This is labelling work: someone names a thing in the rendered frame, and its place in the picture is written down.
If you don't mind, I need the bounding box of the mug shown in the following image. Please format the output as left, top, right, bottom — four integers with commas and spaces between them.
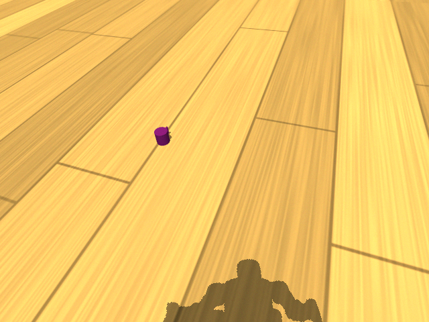
154, 127, 170, 146

